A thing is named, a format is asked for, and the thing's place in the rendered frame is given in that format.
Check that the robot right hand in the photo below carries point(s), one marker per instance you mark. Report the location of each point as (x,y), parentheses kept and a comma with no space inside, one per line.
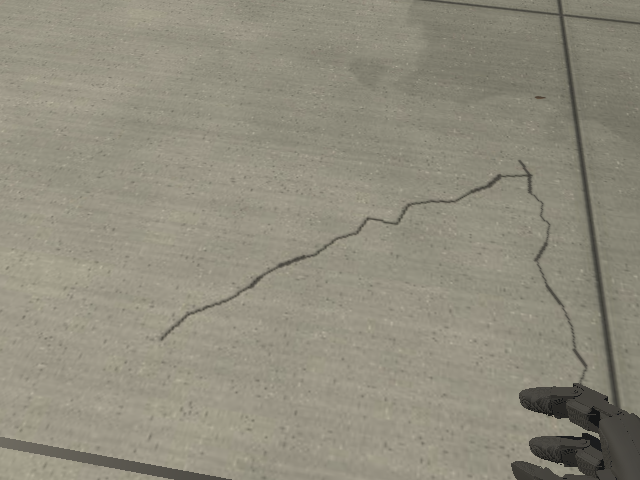
(616,456)

